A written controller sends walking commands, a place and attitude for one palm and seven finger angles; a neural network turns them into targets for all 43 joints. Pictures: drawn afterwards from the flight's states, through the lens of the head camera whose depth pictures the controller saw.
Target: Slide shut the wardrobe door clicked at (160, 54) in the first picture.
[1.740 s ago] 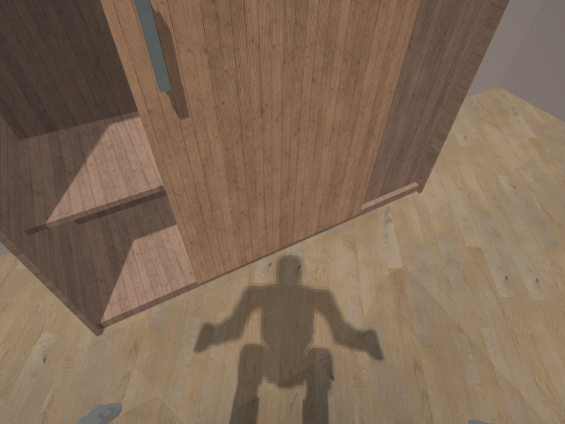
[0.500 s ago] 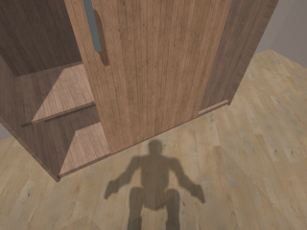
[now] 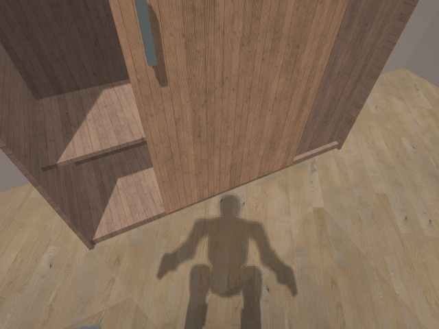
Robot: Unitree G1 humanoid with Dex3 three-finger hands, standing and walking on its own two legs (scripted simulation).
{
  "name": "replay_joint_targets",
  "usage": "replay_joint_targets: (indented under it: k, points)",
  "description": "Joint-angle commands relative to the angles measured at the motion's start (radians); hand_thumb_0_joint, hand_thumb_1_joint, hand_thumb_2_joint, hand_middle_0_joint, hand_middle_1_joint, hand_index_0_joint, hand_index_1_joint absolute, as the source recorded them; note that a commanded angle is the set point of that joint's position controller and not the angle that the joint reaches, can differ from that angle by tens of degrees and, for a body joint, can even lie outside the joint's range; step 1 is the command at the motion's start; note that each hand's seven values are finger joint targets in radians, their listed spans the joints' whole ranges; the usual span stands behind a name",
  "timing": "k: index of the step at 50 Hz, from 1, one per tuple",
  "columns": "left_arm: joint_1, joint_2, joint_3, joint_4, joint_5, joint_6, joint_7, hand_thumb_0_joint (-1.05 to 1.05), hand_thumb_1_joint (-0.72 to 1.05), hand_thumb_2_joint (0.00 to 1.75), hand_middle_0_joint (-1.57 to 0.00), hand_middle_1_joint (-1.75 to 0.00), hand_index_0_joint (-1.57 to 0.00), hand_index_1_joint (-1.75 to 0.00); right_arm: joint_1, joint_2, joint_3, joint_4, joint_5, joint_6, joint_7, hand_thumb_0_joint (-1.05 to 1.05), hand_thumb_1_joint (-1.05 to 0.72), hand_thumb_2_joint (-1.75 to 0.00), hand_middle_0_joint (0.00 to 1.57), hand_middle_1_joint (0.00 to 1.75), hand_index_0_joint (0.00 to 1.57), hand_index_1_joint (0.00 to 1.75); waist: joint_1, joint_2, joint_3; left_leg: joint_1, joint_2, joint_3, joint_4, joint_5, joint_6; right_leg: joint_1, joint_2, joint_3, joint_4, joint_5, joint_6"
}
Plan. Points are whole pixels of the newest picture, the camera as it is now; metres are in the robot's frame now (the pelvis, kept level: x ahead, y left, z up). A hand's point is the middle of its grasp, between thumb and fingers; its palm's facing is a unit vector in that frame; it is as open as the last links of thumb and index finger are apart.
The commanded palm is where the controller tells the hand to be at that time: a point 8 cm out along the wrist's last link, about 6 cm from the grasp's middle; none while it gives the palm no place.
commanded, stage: turn to face it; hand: right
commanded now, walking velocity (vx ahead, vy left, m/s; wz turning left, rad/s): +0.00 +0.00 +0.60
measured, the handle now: (142, 22) +0.74 +0.22 +0.20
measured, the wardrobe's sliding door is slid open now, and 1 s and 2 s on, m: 0.37 0.37 0.37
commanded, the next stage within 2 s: take the last steps up to it in 0.80 s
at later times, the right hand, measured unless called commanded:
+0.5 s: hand out of the picture +0.05 -0.16 -0.16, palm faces -0.17 +0.95 -0.26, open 7.4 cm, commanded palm none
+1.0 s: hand out of the picture +0.11 -0.22 -0.17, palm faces -0.40 +0.89 -0.21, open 7.4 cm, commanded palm none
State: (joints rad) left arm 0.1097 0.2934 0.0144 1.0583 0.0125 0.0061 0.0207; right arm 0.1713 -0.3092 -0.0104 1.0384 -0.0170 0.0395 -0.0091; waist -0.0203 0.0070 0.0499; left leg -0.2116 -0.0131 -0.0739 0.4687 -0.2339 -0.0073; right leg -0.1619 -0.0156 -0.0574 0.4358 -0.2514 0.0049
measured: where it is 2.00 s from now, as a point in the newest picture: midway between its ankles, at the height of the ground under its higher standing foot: outside the picture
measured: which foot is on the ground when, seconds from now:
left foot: down 0.00-0.72, up 0.74-1.00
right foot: down 0.00-0.20, up 0.22-0.70, down 0.72-1.00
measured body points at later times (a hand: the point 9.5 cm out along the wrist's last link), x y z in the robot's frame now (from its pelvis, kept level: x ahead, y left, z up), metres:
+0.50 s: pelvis -0.03 +0.02 +0.00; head +0.01 +0.05 +0.45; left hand +0.01 +0.30 -0.15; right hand +0.06 -0.21 -0.14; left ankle -0.01 +0.11 -0.74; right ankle -0.01 -0.14 -0.66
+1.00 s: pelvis -0.03 -0.06 +0.00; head -0.01 -0.08 +0.45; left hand -0.11 +0.17 -0.13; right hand +0.13 -0.27 -0.15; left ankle -0.11 +0.07 -0.67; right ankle +0.00 -0.13 -0.74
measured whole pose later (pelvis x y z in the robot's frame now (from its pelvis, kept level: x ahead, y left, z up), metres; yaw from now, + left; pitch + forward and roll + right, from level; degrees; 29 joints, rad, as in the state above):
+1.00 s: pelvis -0.03 -0.06 +0.00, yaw +26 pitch +0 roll +2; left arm 0.30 0.16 0.01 0.99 0.03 -0.01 0.04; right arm 0.24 -0.25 -0.08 0.96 -0.03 0.07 0.01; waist 0.01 0.04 0.01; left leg -0.44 0.01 -0.03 0.98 -0.38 -0.05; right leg -0.18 -0.03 -0.12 0.43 -0.25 -0.05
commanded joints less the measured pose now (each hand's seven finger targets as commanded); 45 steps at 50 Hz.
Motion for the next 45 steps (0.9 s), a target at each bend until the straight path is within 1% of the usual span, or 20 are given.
replay_joint_targets:
  k: [1, 5, 7, 8, 9, 10, 11, 13, 16, 20, 28, 31, 34, 35, 36, 37, 38, 40, 42, 45]
  points:
    - [0.047, 0.165, 0.051, -0.09, 0.0, 0.002, 0.016, 0.0, 0.9, 0.9, -0.2, -0.3, -0.2, -0.3, 0.012, -0.119, -0.044, -0.102, -0.001, -0.003, 0.006, 0.0, -0.9, -0.9, 0.2, 0.3, 0.2, 0.3, 0.026, -0.063, -0.06, -0.111, 0.048, -0.045, 0.101, 0.227, 0.021, 0.045, -0.196, 0.102, -0.04, 0.167, -0.046]
    - [0.011, 0.175, 0.07, -0.13, 0.003, -0.003, 0.014, 0.0, 0.9, 0.9, -0.2, -0.3, -0.2, -0.3, 0.047, -0.071, -0.058, -0.141, -0.002, 0.009, 0.019, 0.0, -0.9, -0.9, 0.2, 0.3, 0.2, 0.3, 0.005, -0.211, -0.05, -0.158, 0.016, 0.05, 0.374, -0.219, -0.007, -0.013, -0.342, 0.15, -0.089, 0.261, -0.152]
    - [-0.025, 0.164, 0.073, -0.156, 0.006, -0.004, 0.013, 0.0, 0.9, 0.9, -0.2, -0.3, -0.2, -0.3, 0.092, -0.062, -0.067, -0.145, -0.003, 0.007, 0.024, 0.0, -0.9, -0.9, 0.2, 0.3, 0.2, 0.3, -0.022, -0.183, -0.045, -0.08, 0.05, 0.052, 0.324, -0.217, -0.001, -0.081, -0.338, 0.087, -0.015, 0.291, -0.138]
    - [-0.054, 0.16, 0.077, -0.167, 0.005, -0.001, 0.012, 0.0, 0.9, 0.9, -0.2, -0.3, -0.2, -0.3, 0.153, -0.064, -0.073, -0.134, -0.005, 0.001, 0.026, 0.0, -0.9, -0.9, 0.2, 0.3, 0.2, 0.3, -0.062, -0.129, -0.067, -0.002, 0.053, 0.046, 0.198, -0.11, 0.007, -0.118, -0.301, 0.033, 0.105, 0.247, -0.093]
    - [-0.047, 0.123, 0.073, -0.175, 0.0, 0.01, 0.009, 0.0, 0.9, 0.9, -0.2, -0.3, -0.2, -0.3, 0.2, -0.109, -0.084, -0.125, -0.015, -0.012, 0.022, 0.0, -0.9, -0.9, 0.2, 0.3, 0.2, 0.3, -0.079, 0.067, -0.069, 0.054, 0.118, -0.08, -0.024, 0.109, 0.031, -0.194, -0.177, -0.06, 0.345, 0.071, -0.007]
    - [-0.019, 0.035, 0.056, -0.212, -0.003, 0.012, 0.004, 0.0, 0.9, 0.9, -0.2, -0.3, -0.2, -0.3, 0.209, -0.217, -0.103, -0.134, -0.022, -0.027, 0.003, 0.0, -0.9, -0.9, 0.2, 0.3, 0.2, 0.3, -0.058, 0.376, -0.051, 0.092, 0.364, -0.507, -0.177, 0.365, 0.12, -0.437, -0.005, -0.072, 0.61, -0.342, 0.06]
    - [-0.037, 0.065, 0.061, -0.216, -0.002, 0.022, 0.009, 0.0, 0.9, 0.9, -0.2, -0.3, -0.2, -0.3, 0.226, -0.204, -0.099, -0.134, -0.004, -0.021, -0.008, 0.0, -0.9, -0.9, 0.2, 0.3, 0.2, 0.3, -0.065, 0.261, -0.067, 0.05, 0.376, -0.496, -0.198, 0.356, 0.17, -0.399, -0.019, 0.08, 0.686, -0.344, 0.046]
    - [-0.014, 0.071, 0.07, -0.187, -0.003, 0.022, 0.003, 0.0, 0.9, 0.9, -0.2, -0.3, -0.2, -0.3, 0.113, -0.145, -0.098, -0.166, 0.0, -0.022, -0.012, 0.0, -0.9, -0.9, 0.2, 0.3, 0.2, 0.3, -0.018, 0.184, -0.03, -0.011, 0.289, -0.424, -0.206, 0.127, 0.165, -0.402, -0.061, 0.096, 0.722, -0.205, 0.042]
    - [0.013, 0.051, 0.069, -0.167, 0.004, 0.02, 0.0, 0.0, 0.9, 0.9, -0.2, -0.3, -0.2, -0.3, 0.095, -0.094, -0.085, -0.18, 0.003, -0.034, -0.007, 0.0, -0.9, -0.9, 0.2, 0.3, 0.2, 0.3, 0.005, 0.09, -0.071, 0.026, 0.217, -0.323, -0.168, 0.196, 0.166, -0.387, -0.058, 0.094, 0.705, -0.098, 0.06]
    - [0.022, 0.037, 0.068, -0.164, 0.006, 0.024, 0.004, 0.0, 0.9, 0.9, -0.2, -0.3, -0.2, -0.3, 0.14, -0.086, -0.091, -0.168, 0.002, -0.034, -0.005, 0.0, -0.9, -0.9, 0.2, 0.3, 0.2, 0.3, -0.01, 0.087, -0.118, 0.093, 0.179, -0.305, -0.159, 0.202, 0.149, -0.394, -0.041, 0.088, 0.665, -0.069, 0.071]
    - [-0.002, 0.029, 0.06, -0.187, -0.002, 0.012, 0.012, 0.0, 0.9, 0.9, -0.2, -0.3, -0.2, -0.3, 0.157, -0.088, -0.097, -0.166, -0.011, -0.025, -0.008, 0.0, -0.9, -0.9, 0.2, 0.3, 0.2, 0.3, -0.029, 0.132, -0.119, 0.092, 0.187, -0.379, -0.16, 0.199, 0.195, -0.326, -0.024, 0.082, 0.444, -0.154, 0.061]
    - [0.049, 0.02, 0.055, -0.185, -0.01, 0.002, 0.014, 0.0, 0.9, 0.9, -0.2, -0.3, -0.2, -0.3, 0.108, -0.11, -0.102, -0.179, -0.015, -0.017, -0.009, 0.0, -0.9, -0.9, 0.2, 0.3, 0.2, 0.3, -0.005, 0.143, -0.123, 0.019, 0.189, -0.402, -0.152, 0.214, 0.197, -0.21, -0.008, 0.079, 0.278, -0.177, 0.036]
    - [0.187, 0.017, 0.054, -0.145, -0.014, -0.012, 0.02, 0.0, 0.9, 0.9, -0.2, -0.3, -0.2, -0.3, 0.053, -0.102, -0.101, -0.192, -0.006, -0.011, -0.008, 0.0, -0.9, -0.9, 0.2, 0.3, 0.2, 0.3, 0.056, 0.129, -0.144, -0.111, 0.121, -0.355, -0.103, 0.128, 0.122, 0.028, 0.011, 0.056, 0.011, -0.004, 0.016]
    - [0.221, 0.05, 0.057, -0.138, -0.013, -0.021, 0.026, 0.0, 0.9, 0.9, -0.2, -0.3, -0.2, -0.3, 0.047, -0.069, -0.094, -0.202, 0.0, -0.009, -0.004, 0.0, -0.9, -0.9, 0.2, 0.3, 0.2, 0.3, 0.068, 0.048, -0.143, -0.23, 0.058, -0.295, -0.04, 0.007, 0.079, 0.142, -0.053, 0.112, -0.071, -0.011, -0.009]
    - [0.208, 0.13, 0.072, -0.152, 0.002, -0.023, 0.025, 0.0, 0.9, 0.9, -0.2, -0.3, -0.2, -0.3, 0.053, -0.013, -0.083, -0.215, 0.007, -0.004, 0.005, 0.0, -0.9, -0.9, 0.2, 0.3, 0.2, 0.3, 0.069, -0.217, -0.092, -0.409, -0.069, -0.152, 0.152, -0.179, 0.028, 0.173, -0.265, 0.368, -0.202, -0.124, -0.074]
    - [0.17, 0.17, 0.076, -0.183, 0.006, -0.014, 0.024, 0.0, 0.9, 0.9, -0.2, -0.3, -0.2, -0.3, 0.034, -0.016, -0.087, -0.226, -0.003, -0.004, 0.006, 0.0, -0.9, -0.9, 0.2, 0.3, 0.2, 0.3, 0.058, -0.28, -0.032, -0.423, -0.09, -0.02, 0.378, -0.294, -0.018, 0.022, -0.421, 0.496, -0.259, -0.114, -0.144]
    - [0.103, 0.156, 0.064, -0.213, 0.008, -0.011, 0.022, 0.0, 0.9, 0.9, -0.2, -0.3, -0.2, -0.3, 0.04, -0.039, -0.095, -0.226, -0.008, -0.003, 0.009, 0.0, -0.9, -0.9, 0.2, 0.3, 0.2, 0.3, 0.025, -0.191, -0.002, -0.351, -0.033, -0.051, 0.506, -0.254, -0.03, -0.134, -0.438, 0.479, -0.27, -0.128, -0.188]
    - [0.048, 0.073, 0.041, -0.204, 0.014, -0.02, 0.029, 0.0, 0.9, 0.9, -0.2, -0.3, -0.2, -0.3, 0.095, -0.042, -0.108, -0.164, -0.022, 0.006, 0.018, 0.0, -0.9, -0.9, 0.2, 0.3, 0.2, 0.3, -0.017, -0.152, 0.019, -0.324, -0.029, -0.027, 0.657, -0.15, -0.037, -0.157, -0.279, 0.285, -0.233, 0.012, -0.133]
    - [0.077, 0.059, 0.037, -0.191, 0.012, -0.027, 0.03, 0.0, 0.9, 0.9, -0.2, -0.3, -0.2, -0.3, 0.115, -0.009, -0.094, -0.147, -0.017, 0.005, 0.024, 0.0, -0.9, -0.9, 0.2, 0.3, 0.2, 0.3, -0.013, -0.141, -0.007, -0.352, -0.021, 0.008, 0.696, -0.094, -0.045, -0.07, -0.209, 0.162, -0.19, 0.152, -0.116]
    - [0.171, 0.04, 0.034, -0.152, 0.01, -0.032, 0.035, 0.0, 0.9, 0.9, -0.2, -0.3, -0.2, -0.3, 0.079, 0.017, -0.078, -0.148, -0.007, 0.002, 0.022, 0.0, -0.9, -0.9, 0.2, 0.3, 0.2, 0.3, 0.02, -0.145, -0.038, -0.354, 0.006, 0.028, 0.593, -0.11, -0.056, 0.047, -0.217, 0.153, -0.142, 0.339, -0.14]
